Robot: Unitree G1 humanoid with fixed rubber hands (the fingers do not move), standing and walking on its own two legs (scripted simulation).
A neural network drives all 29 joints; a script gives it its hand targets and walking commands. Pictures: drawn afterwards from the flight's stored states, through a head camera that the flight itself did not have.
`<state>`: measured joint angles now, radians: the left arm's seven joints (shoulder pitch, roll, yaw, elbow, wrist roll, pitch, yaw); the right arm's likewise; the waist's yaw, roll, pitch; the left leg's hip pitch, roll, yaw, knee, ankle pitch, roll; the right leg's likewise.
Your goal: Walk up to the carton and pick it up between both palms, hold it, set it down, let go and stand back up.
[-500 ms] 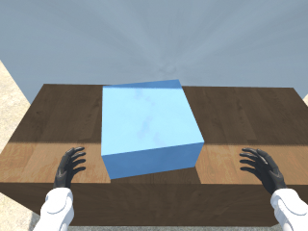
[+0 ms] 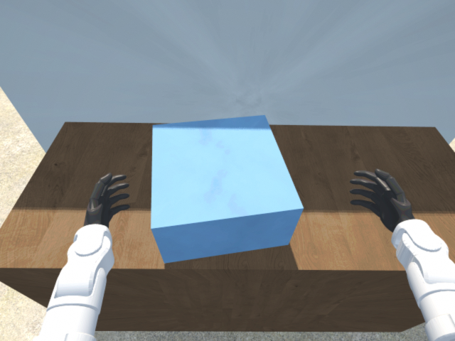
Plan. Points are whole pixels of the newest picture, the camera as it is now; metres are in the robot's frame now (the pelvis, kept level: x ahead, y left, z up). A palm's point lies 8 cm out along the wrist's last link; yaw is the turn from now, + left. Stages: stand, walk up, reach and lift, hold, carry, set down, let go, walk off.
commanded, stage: reach and lift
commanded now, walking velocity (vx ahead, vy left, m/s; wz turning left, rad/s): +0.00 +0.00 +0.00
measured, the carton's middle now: (218, 183) +0.48 +0.03 -0.05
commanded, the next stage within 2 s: none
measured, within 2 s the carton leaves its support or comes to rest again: neither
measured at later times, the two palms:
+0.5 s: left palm (114, 181) +0.38 +0.22 +0.08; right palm (379, 165) +0.39 -0.27 +0.11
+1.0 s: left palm (120, 176) +0.41 +0.22 +0.06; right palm (356, 154) +0.44 -0.25 +0.09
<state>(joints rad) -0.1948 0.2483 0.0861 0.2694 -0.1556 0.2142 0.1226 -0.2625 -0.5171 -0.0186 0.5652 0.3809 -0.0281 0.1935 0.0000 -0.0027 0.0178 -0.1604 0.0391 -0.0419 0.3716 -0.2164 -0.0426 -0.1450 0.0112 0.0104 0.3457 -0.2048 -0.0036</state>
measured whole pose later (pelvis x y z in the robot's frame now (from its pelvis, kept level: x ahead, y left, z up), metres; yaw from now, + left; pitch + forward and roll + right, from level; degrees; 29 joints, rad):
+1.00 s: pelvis +0.00 +0.00 +0.00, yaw +0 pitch +14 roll -1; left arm -0.75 0.25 0.10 0.87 -0.19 0.13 0.11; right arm -0.88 -0.53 0.17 1.10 0.44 -0.02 0.16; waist 0.04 0.00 -0.10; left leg -0.46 0.04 -0.04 0.38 -0.17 -0.05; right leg -0.44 0.02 0.01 0.34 -0.15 0.00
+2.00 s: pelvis -0.04 -0.03 -0.04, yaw +0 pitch +30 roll +1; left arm -0.95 0.28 0.00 1.43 -0.40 -0.40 0.05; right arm -0.98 -0.31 0.24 1.28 0.44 -0.30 0.06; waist 0.05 0.00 -0.26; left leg -0.94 0.04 -0.04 0.60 -0.19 -0.08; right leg -0.97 0.02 0.01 0.67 -0.22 0.00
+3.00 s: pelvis -0.04 -0.02 -0.04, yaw +0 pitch +30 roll +1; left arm -0.92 0.26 0.00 1.37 -0.33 -0.42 0.10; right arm -0.99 -0.25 0.09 1.28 0.31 -0.32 0.02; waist 0.05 0.00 -0.27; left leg -0.95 0.04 -0.04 0.61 -0.20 -0.07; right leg -0.97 0.02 0.01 0.66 -0.22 -0.01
